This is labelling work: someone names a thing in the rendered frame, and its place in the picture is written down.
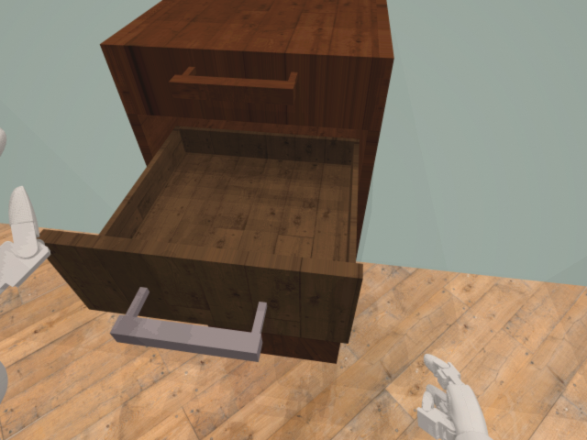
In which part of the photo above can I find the drawer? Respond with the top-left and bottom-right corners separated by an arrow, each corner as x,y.
37,126 -> 363,344

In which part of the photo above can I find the handle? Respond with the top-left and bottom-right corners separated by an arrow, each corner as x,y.
110,287 -> 267,362
169,75 -> 295,105

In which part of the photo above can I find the robot left hand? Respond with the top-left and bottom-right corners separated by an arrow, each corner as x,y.
0,127 -> 50,294

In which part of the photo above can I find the cabinet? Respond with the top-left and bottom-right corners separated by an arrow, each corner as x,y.
100,0 -> 394,364

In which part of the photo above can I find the robot right hand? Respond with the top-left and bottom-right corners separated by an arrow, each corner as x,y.
417,354 -> 489,440

